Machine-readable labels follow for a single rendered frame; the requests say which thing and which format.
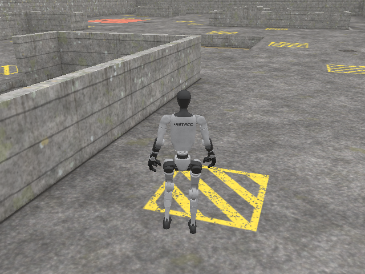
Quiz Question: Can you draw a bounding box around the right robot shin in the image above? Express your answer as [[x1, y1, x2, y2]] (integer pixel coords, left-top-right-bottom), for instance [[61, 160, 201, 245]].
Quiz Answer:
[[190, 190, 198, 226]]

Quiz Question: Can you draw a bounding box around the robot right hand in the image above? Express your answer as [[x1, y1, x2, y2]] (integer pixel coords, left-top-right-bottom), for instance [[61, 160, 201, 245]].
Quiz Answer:
[[203, 156, 216, 168]]

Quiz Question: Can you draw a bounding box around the right robot upper arm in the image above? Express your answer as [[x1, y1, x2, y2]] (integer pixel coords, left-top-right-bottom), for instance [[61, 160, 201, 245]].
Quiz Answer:
[[195, 115, 211, 147]]

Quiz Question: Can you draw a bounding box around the robot left hand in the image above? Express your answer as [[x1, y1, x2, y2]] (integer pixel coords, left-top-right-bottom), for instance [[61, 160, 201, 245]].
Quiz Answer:
[[148, 159, 161, 172]]

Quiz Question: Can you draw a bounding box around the right robot forearm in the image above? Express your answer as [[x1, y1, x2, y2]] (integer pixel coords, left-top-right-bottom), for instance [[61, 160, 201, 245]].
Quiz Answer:
[[205, 138, 215, 159]]

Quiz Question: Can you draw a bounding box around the robot left thigh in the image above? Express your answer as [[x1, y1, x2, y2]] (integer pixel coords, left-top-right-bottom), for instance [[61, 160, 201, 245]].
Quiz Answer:
[[163, 159, 175, 192]]

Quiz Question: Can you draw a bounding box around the left robot upper arm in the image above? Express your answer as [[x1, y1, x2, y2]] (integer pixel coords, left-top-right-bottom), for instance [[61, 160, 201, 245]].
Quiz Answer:
[[155, 115, 172, 146]]

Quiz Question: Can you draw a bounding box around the left robot forearm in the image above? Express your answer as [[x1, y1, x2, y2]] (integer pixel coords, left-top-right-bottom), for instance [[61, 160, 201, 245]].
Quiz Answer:
[[149, 138, 161, 161]]

